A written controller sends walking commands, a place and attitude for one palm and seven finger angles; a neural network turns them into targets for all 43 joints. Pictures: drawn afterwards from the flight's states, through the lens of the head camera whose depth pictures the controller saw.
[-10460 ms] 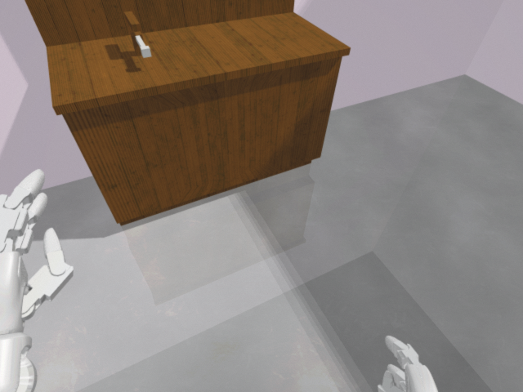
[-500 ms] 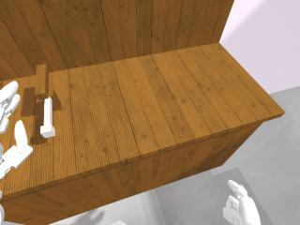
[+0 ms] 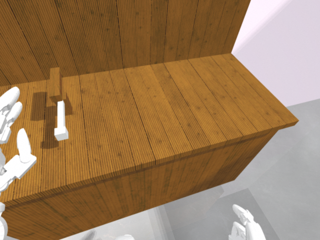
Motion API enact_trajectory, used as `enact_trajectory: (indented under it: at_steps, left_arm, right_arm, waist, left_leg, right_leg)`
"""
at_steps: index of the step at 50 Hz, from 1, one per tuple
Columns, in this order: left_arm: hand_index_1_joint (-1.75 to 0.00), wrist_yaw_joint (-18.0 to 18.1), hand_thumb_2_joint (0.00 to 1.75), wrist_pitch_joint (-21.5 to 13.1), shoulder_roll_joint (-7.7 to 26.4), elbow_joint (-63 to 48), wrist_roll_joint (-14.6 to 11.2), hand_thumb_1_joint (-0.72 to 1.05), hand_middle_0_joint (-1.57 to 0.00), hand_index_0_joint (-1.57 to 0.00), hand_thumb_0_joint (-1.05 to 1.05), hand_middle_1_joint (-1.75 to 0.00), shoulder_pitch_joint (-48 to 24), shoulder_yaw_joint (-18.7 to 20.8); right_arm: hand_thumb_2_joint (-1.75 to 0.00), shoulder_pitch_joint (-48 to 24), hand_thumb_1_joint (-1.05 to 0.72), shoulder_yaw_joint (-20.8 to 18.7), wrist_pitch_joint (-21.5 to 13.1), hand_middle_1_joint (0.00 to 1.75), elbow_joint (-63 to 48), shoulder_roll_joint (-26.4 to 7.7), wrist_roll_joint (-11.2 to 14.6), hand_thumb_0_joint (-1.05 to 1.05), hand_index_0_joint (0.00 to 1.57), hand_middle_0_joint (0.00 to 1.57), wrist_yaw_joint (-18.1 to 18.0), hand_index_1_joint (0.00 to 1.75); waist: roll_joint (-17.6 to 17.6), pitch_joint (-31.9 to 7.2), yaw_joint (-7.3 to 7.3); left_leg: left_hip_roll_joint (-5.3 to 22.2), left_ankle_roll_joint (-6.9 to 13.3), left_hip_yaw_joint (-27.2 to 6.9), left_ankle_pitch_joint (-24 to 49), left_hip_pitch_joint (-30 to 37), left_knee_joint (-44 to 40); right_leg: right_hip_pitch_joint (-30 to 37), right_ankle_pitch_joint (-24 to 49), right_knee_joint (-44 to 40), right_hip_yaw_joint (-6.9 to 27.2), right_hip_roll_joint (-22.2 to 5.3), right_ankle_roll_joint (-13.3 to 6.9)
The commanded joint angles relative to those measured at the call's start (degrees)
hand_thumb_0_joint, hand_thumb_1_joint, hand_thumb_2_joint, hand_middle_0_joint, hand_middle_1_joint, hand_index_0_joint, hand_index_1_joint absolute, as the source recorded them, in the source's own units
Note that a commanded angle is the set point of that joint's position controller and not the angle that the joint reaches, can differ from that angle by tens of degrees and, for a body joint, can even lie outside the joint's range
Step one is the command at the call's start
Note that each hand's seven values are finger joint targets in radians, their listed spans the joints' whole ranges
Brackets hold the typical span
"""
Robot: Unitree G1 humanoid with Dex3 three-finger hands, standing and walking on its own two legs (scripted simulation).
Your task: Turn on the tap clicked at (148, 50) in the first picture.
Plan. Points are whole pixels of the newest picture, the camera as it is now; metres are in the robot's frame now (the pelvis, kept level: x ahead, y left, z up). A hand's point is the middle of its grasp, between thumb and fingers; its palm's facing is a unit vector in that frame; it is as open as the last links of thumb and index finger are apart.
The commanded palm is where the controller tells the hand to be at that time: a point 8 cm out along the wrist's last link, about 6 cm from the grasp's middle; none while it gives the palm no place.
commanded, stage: shuffle to correct the standing spot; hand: left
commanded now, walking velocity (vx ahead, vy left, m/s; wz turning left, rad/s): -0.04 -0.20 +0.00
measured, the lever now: (61, 133) +0.37 +0.31 +0.02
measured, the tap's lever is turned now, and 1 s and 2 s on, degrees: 0 0 0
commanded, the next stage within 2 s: come to a stop and stand still in 0.52 s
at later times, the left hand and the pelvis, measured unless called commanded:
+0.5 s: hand (42, 170) +0.19 +0.22 +0.17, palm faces +0.31 -0.84 -0.45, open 7.4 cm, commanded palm +0.14 +0.26 +0.19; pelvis -0.01 -0.03 +0.01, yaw +1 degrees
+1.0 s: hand (41, 179) +0.18 +0.21 +0.18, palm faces +0.40 -0.82 -0.40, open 7.4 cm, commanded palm +0.12 +0.25 +0.19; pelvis -0.03 -0.04 +0.01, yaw +2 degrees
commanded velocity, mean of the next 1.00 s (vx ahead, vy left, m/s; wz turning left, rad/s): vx -0.03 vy -0.09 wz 0.00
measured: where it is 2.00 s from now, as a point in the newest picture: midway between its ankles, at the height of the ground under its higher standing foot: outside the picture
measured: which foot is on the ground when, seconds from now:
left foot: down 0.00-0.58, up 0.60-0.72, down 0.74-1.00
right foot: down 0.00-1.00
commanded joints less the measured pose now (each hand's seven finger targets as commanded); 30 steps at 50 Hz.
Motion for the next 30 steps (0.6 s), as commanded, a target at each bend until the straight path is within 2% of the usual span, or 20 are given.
enact_trajectory:
  at_steps: [1,2,3,4,5,6,7,9,10,12,15,17,18,19,22,23,24,27,29,30]
  left_arm:
    - [-0.3,2.4,0.9,-1.9,10.5,-8.9,-1.0,0.9,-0.2,-0.2,0.0,-0.3,-3.7,6.4]
    - [-0.3,2.4,0.9,-2.1,11.9,-9.3,-1.1,0.9,-0.2,-0.2,0.0,-0.3,-4.5,7.2]
    - [-0.3,2.2,0.9,-2.9,10.2,-9.5,-0.8,0.9,-0.2,-0.2,0.0,-0.3,-4.6,6.0]
    - [-0.3,2.1,0.9,-3.5,10.6,-9.8,-0.5,0.9,-0.2,-0.2,0.0,-0.3,-4.7,6.7]
    - [-0.3,1.8,0.9,-4.0,10.7,-10.6,-0.1,0.9,-0.2,-0.2,0.0,-0.3,-4.6,6.7]
    - [-0.3,1.2,0.9,-4.1,11.6,-10.7,0.2,0.9,-0.2,-0.2,0.0,-0.3,-3.9,7.3]
    - [-0.3,0.5,0.9,-4.5,13.6,-15.0,0.6,0.9,-0.2,-0.2,0.0,-0.3,-5.8,8.5]
    - [-0.3,-0.3,0.9,-4.8,12.1,-14.8,1.1,0.9,-0.2,-0.2,0.0,-0.3,-7.6,6.8]
    - [-0.3,-0.4,0.9,-4.5,9.9,-14.6,1.0,0.9,-0.2,-0.2,0.0,-0.3,-6.5,5.6]
    - [-0.3,-0.5,0.9,-4.4,9.9,-15.4,0.7,0.9,-0.2,-0.2,0.0,-0.3,-3.7,6.2]
    - [-0.3,-0.7,0.9,-4.7,9.9,-11.5,-0.1,0.9,-0.2,-0.2,0.0,-0.3,0.2,7.5]
    - [-0.3,-0.4,0.9,-4.2,10.4,-10.0,-0.6,0.9,-0.2,-0.2,0.0,-0.3,2.6,8.8]
    - [-0.3,-0.6,0.9,-4.1,8.8,-9.6,-0.9,0.9,-0.2,-0.2,0.0,-0.3,3.3,7.5]
    - [-0.3,-0.6,0.9,-4.1,10.8,-10.4,-1.1,0.9,-0.2,-0.2,0.0,-0.3,3.1,9.4]
    - [-0.3,-0.1,0.9,-3.9,11.9,-11.5,-1.7,0.9,-0.2,-0.2,0.0,-0.3,1.7,10.0]
    - [-0.3,-0.1,0.9,-4.1,10.4,-11.4,-1.6,0.9,-0.2,-0.2,0.0,-0.3,0.2,8.3]
    - [-0.3,0.2,0.9,-4.0,11.7,-11.8,-1.5,0.9,-0.2,-0.2,0.0,-0.3,-1.3,9.2]
    - [-0.3,1.2,0.9,-3.0,11.0,-11.2,-1.5,0.9,-0.2,-0.2,0.0,-0.3,-4.2,7.5]
    - [-0.3,1.9,0.9,-2.2,10.3,-9.3,-1.3,0.9,-0.2,-0.2,0.0,-0.3,-5.3,6.1]
    - [-0.3,2.3,0.9,-1.6,10.1,-8.1,-1.2,0.9,-0.2,-0.2,0.0,-0.3,-5.3,5.7]
  right_arm:
    - [-0.9,-5.2,-0.9,-2.7,-3.0,0.3,-8.5,-6.9,0.5,0.0,0.2,0.2,-1.1,0.3]
    - [-0.9,-7.0,-0.9,-2.3,-3.1,0.3,-8.5,-7.0,0.8,0.0,0.2,0.2,-1.3,0.3]
    - [-0.9,-6.1,-0.9,-2.2,-3.1,0.3,-7.8,-7.4,0.2,0.0,0.2,0.2,-1.5,0.3]
    - [-0.9,-5.9,-0.9,-3.1,-3.5,0.3,-8.4,-8.7,0.1,0.0,0.2,0.2,-1.7,0.3]
    - [-0.9,-5.5,-0.9,-3.5,-3.3,0.3,-8.7,-8.9,0.0,0.0,0.2,0.2,-1.6,0.3]
    - [-0.9,-4.9,-0.9,-4.0,-3.1,0.3,-8.4,-8.3,-0.3,0.0,0.2,0.2,-1.2,0.3]
    - [-0.9,-6.5,-0.9,-3.6,-3.3,0.3,-8.8,-7.3,-1.3,0.0,0.2,0.2,-0.9,0.3]
    - [-0.9,-5.4,-0.9,-4.4,-3.3,0.3,-9.0,-7.6,-1.7,0.0,0.2,0.2,0.0,0.3]
    - [-0.9,-4.3,-0.9,-4.9,-3.4,0.3,-9.4,-8.0,-1.3,0.0,0.2,0.2,0.6,0.3]
    - [-0.9,-3.8,-0.9,-5.2,-3.7,0.3,-10.3,-8.2,-0.1,0.0,0.2,0.2,1.4,0.3]
    - [-0.9,-3.1,-0.9,-5.1,-3.1,0.3,-10.7,-8.9,0.4,0.0,0.2,0.2,1.4,0.3]
    - [-0.9,-3.1,-0.9,-5.4,-2.6,0.3,-10.8,-8.7,1.1,0.0,0.2,0.2,1.1,0.3]
    - [-0.9,-3.4,-0.9,-5.2,-1.9,0.3,-10.6,-9.2,0.8,0.0,0.2,0.2,1.1,0.3]
    - [-0.9,-3.7,-0.9,-5.7,-1.7,0.3,-11.3,-8.9,1.0,0.0,0.2,0.2,0.8,0.3]
    - [-0.9,-5.8,-0.9,-4.4,-1.1,0.3,-11.3,-7.8,1.2,0.0,0.2,0.2,0.1,0.3]
    - [-0.9,-6.1,-0.9,-3.9,-0.9,0.3,-11.0,-7.8,0.7,0.0,0.2,0.2,0.1,0.3]
    - [-0.9,-5.8,-0.9,-4.4,-1.3,0.3,-11.3,-7.8,1.0,0.0,0.2,0.2,-0.1,0.3]
    - [-0.9,-5.7,-0.9,-4.1,-1.5,0.3,-10.5,-7.2,1.8,0.0,0.2,0.2,-0.5,0.3]
    - [-0.9,-4.7,-0.9,-4.4,-1.8,0.3,-9.7,-7.5,1.6,0.0,0.2,0.2,-0.8,0.3]
    - [-0.9,-4.6,-0.9,-4.1,-1.8,0.3,-8.9,-7.3,1.4,0.0,0.2,0.2,-0.8,0.3]
  waist:
    - [-5.1,-4.1,-1.48]
    - [-1.0,-2.4,-1.41]
    - [3.1,-2.1,-1.27]
    - [8.9,-2.1,-0.66]
    - [11.9,-3.9,-0.08]
    - [12.1,-7.0,0.09]
    - [17.5,-7.3,0.04]
    - [15.1,-6.9,0.33]
    - [14.0,-7.4,0.04]
    - [12.4,-9.6,-0.29]
    - [8.3,-11.5,-0.97]
    - [7.7,-11.9,-1.41]
    - [7.1,-11.8,-1.52]
    - [8.3,-11.4,-1.21]
    - [10.2,-8.3,-1.06]
    - [9.4,-7.7,-1.02]
    - [8.5,-7.4,-0.8]
    - [-0.2,-5.3,-1.39]
    - [-5.3,-4.7,-1.37]
    - [-7.6,-5.0,-1.46]
  left_leg:
    - [0.0,0.6,0.1,0.4,11.1,-3.2]
    - [1.5,0.9,-1.1,1.7,11.7,-12.5]
    - [3.6,1.7,-4.0,4.2,10.9,-20.3]
    - [9.2,3.1,-11.4,12.7,12.6,-25.0]
    - [14.1,4.7,-15.4,26.1,15.3,-23.7]
    - [15.9,5.1,-15.0,37.3,18.6,-21.1]
    - [16.1,4.2,-15.7,46.5,21.9,-20.3]
    - [15.4,2.0,-12.7,50.0,20.6,-18.8]
    - [14.1,1.1,-10.5,51.1,21.3,-16.8]
    - [11.2,-1.0,-7.6,54.5,25.0,-11.5]
    - [8.6,-2.2,-5.6,46.7,17.4,-8.8]
    - [7.7,-2.5,-5.3,44.6,16.6,-10.0]
    - [7.5,-1.4,-4.6,39.8,16.1,-11.4]
    - [8.3,-0.7,-5.5,37.2,15.4,-12.8]
    - [9.5,1.0,-6.5,24.3,11.6,-17.0]
    - [9.4,1.5,-5.8,18.5,9.3,-17.5]
    - [9.1,1.8,-5.9,13.9,8.2,-16.9]
    - [3.3,0.9,-2.1,-2.5,8.7,-11.9]
    - [0.2,0.5,0.6,-4.2,12.4,-3.4]
    - [-0.2,0.5,1.2,-2.8,12.8,0.0]
  right_leg:
    - [-5.9,-13.9,-15.8,15.5,-17.3,-4.3]
    - [-4.5,-10.8,-12.6,13.1,-15.0,-2.8]
    - [-1.7,-7.6,-8.7,9.7,-11.2,-0.4]
    - [-1.6,-2.8,-3.4,7.5,-7.0,2.3]
    - [-1.7,1.6,1.4,6.1,-5.5,4.6]
    - [-2.0,-2.0,3.9,5.4,-6.0,5.2]
    - [-4.2,-5.8,5.6,4.4,-6.1,4.6]
    - [-1.0,-6.4,3.5,3.8,-6.1,3.7]
    - [0.9,-3.5,0.2,2.6,-5.8,2.9]
    - [4.4,4.5,-8.0,0.2,-4.9,1.9]
    - [13.2,18.3,-8.5,-0.9,-6.4,1.3]
    - [14.0,22.1,-5.6,0.4,-7.6,0.6]
    - [12.3,20.8,-4.4,1.2,-8.0,0.8]
    - [11.5,19.1,-3.7,1.6,-8.3,1.4]
    - [10.1,10.9,-4.7,2.8,-8.0,2.9]
    - [10.5,8.5,-5.2,2.8,-7.9,3.5]
    - [10.6,7.1,-5.8,4.0,-8.4,3.5]
    - [4.3,-4.2,-12.7,11.5,-12.3,1.4]
    - [-3.1,-18.0,-18.9,16.2,-16.2,0.1]
    - [-4.3,-20.7,-20.5,17.2,-18.0,-1.0]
